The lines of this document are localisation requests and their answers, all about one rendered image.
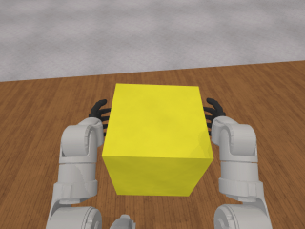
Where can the right robot hand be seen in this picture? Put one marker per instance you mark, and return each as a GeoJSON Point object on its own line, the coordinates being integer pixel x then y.
{"type": "Point", "coordinates": [216, 111]}

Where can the robot left shin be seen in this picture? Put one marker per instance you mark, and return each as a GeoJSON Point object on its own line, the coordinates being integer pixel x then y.
{"type": "Point", "coordinates": [125, 216]}

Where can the left robot thigh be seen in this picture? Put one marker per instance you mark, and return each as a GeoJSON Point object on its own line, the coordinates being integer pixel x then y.
{"type": "Point", "coordinates": [123, 223]}

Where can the robot left upper arm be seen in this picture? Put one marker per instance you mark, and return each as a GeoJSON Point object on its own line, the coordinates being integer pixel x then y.
{"type": "Point", "coordinates": [82, 217]}

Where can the left robot forearm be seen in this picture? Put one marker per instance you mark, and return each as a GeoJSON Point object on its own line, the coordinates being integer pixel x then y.
{"type": "Point", "coordinates": [78, 155]}

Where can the robot right upper arm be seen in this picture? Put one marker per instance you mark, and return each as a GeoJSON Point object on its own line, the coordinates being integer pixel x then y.
{"type": "Point", "coordinates": [240, 216]}

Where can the left robot hand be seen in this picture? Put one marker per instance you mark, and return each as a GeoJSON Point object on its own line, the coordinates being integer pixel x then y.
{"type": "Point", "coordinates": [95, 112]}

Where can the carton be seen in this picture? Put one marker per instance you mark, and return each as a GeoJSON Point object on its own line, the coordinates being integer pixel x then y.
{"type": "Point", "coordinates": [157, 141]}

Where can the right robot forearm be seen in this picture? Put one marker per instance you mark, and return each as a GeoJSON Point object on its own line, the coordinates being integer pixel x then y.
{"type": "Point", "coordinates": [239, 169]}

